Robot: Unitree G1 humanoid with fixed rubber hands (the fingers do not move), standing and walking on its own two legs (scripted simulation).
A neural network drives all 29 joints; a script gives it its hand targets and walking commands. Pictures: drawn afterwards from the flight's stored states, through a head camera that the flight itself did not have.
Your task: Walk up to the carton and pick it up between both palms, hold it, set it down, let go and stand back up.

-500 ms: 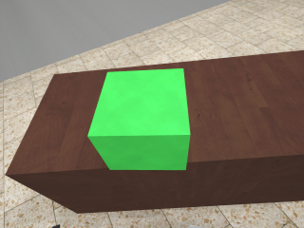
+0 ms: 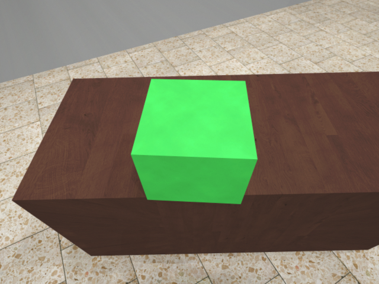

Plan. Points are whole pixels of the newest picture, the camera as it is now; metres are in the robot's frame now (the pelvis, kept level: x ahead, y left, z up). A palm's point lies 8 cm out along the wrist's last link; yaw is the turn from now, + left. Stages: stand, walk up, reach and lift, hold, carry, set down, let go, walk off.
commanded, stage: walk up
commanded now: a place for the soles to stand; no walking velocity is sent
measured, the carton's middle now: (195, 141) +0.48 +0.00 -0.02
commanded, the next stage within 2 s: reach and lift in 1.32 s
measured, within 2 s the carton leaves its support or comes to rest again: neither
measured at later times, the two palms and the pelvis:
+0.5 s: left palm out of the picture +0.11 +0.31 -0.10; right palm out of the picture +0.11 -0.30 -0.11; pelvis +0.03 +0.00 +0.00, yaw +0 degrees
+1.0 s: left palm out of the picture +0.10 +0.31 -0.10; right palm out of the picture +0.10 -0.30 -0.11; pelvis +0.02 +0.00 +0.00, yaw +0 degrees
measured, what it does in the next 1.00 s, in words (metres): stands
